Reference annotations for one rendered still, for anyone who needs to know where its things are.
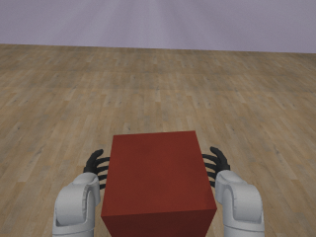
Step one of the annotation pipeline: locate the carton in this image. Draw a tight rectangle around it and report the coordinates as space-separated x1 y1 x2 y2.
101 130 217 237

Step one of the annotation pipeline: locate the robot left hand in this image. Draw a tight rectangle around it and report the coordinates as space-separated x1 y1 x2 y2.
83 149 111 190

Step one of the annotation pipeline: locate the robot right hand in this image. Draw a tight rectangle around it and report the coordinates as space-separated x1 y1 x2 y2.
201 146 231 188

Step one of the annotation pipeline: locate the right robot forearm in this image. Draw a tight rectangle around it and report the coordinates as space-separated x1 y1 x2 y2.
214 170 265 237

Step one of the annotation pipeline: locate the left robot forearm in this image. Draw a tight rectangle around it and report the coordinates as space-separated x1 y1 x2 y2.
52 172 101 237

